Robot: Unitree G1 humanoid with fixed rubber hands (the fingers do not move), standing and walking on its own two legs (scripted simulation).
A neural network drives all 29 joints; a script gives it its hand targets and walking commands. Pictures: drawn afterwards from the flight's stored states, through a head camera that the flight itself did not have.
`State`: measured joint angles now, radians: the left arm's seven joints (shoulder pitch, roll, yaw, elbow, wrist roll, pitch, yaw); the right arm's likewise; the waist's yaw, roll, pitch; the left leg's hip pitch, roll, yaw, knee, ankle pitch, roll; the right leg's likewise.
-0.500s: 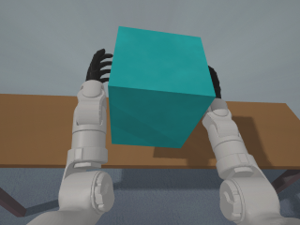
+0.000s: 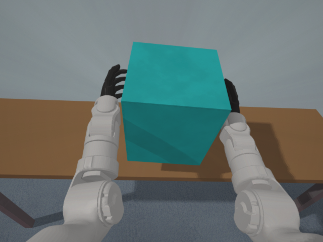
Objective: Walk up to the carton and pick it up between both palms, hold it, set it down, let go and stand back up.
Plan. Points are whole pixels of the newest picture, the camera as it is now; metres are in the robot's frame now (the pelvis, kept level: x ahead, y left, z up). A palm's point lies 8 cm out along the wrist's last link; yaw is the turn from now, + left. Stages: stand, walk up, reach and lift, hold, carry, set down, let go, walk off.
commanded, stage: set down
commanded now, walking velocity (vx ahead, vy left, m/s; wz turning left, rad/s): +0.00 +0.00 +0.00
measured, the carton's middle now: (169, 108) +0.42 +0.00 +0.12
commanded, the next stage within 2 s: none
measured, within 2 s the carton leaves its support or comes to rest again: rests again in 1.88 s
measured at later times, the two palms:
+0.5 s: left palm (113, 101) +0.43 +0.15 +0.14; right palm (226, 114) +0.41 -0.15 +0.12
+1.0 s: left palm (118, 105) +0.44 +0.14 +0.11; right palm (226, 118) +0.41 -0.16 +0.10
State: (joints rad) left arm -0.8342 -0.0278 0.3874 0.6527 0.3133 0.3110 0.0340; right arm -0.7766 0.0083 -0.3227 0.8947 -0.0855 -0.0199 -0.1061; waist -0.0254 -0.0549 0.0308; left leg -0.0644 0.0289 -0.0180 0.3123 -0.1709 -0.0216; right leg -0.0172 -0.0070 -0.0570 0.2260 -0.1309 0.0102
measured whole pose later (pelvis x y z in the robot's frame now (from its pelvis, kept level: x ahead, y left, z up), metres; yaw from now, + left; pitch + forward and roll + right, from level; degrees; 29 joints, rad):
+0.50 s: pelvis +0.01 +0.00 +0.00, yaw -1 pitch -1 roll -1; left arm -0.85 -0.03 0.42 0.79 0.32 0.20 0.04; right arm -0.78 0.03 -0.46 0.94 -0.20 -0.07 -0.07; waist -0.01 -0.05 0.00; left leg -0.12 0.03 0.00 0.31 -0.18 -0.02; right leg -0.08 -0.01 -0.04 0.23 -0.13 0.02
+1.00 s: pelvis +0.02 +0.00 +0.00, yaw -2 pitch +3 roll -1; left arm -0.88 -0.04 0.50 0.90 0.34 0.11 0.03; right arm -0.78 0.08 -0.59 0.90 -0.35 -0.08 -0.04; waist 0.00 -0.03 -0.02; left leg -0.18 0.03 0.02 0.30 -0.17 -0.02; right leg -0.16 -0.01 -0.03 0.24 -0.14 0.02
